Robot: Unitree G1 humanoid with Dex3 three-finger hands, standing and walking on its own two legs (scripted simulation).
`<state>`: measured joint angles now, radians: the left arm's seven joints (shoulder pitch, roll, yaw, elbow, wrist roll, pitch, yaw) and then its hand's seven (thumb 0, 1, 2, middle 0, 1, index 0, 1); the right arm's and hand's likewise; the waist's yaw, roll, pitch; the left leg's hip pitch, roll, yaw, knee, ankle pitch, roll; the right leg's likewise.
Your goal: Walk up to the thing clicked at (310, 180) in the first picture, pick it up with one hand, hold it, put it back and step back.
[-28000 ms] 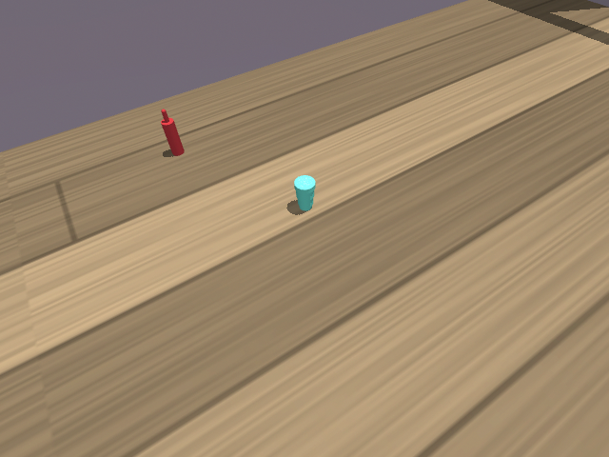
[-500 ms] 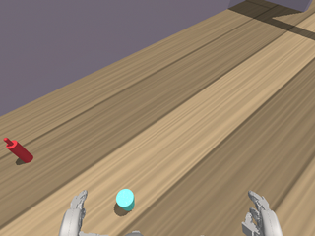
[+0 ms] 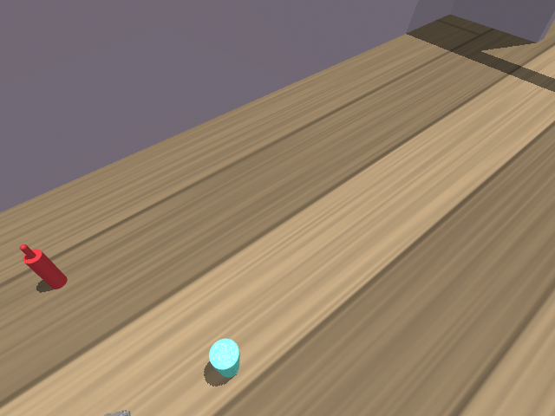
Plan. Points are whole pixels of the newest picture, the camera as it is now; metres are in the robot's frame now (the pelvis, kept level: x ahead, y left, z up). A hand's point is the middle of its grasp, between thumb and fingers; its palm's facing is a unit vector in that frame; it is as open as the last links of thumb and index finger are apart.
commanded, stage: stand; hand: left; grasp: from the side
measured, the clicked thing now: (227, 361) +0.39 +0.21 -0.68
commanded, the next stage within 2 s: step back in 1.84 s
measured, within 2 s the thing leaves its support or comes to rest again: neither
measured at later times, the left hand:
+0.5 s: hand out of the picture +0.01 +0.25 -0.14, palm faces -0.03 -0.94 -0.35, open 7.4 cm
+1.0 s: hand out of the picture +0.07 +0.24 -0.14, palm faces -0.04 -0.94 -0.33, open 7.4 cm
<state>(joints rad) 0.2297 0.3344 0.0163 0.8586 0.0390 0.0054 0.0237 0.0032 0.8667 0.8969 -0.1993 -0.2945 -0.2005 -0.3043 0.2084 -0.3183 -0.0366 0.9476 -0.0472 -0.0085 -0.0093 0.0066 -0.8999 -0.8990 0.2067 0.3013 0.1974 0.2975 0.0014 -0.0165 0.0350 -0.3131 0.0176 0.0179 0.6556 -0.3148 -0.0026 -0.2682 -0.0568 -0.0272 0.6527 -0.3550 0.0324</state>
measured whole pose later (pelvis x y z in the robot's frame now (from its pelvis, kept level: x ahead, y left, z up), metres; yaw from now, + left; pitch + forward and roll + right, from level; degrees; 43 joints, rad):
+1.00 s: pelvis +0.00 -0.01 +0.02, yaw -1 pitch -3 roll +0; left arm 0.11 0.32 0.00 1.15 0.02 -0.01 0.00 0.00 0.90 0.90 -0.20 -0.30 -0.20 -0.31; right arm 0.13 -0.33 0.00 1.16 -0.02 -0.01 0.00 0.00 -0.90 -0.90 0.21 0.30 0.20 0.30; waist -0.01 0.00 0.05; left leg -0.14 0.02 0.03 0.34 -0.15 -0.01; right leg -0.11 -0.04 -0.03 0.36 -0.20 0.03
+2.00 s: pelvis -0.01 -0.01 +0.01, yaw -1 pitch -1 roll +0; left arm 0.09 0.36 0.05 1.04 0.00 0.02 0.00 0.00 0.90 0.90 -0.20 -0.30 -0.20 -0.30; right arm 0.07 -0.37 -0.03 1.07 0.00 0.02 0.01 0.00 -0.90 -0.90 0.21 0.30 0.20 0.30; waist -0.02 0.01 0.13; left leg -0.25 0.04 0.03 0.49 -0.21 -0.01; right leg -0.22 -0.03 -0.02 0.48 -0.24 0.01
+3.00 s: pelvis -0.22 +0.04 +0.00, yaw -1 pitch -3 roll +0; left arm 0.09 0.39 0.07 0.78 0.02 0.07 0.02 0.00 0.90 0.90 -0.20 -0.30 -0.20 -0.30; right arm 0.17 -0.37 -0.04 0.89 -0.03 0.02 0.00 0.00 -0.90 -0.90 0.21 0.30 0.20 0.30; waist -0.01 -0.04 0.19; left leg -0.27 -0.04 -0.02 0.67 -0.35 0.04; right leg -0.45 0.03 0.09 0.89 -0.48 -0.01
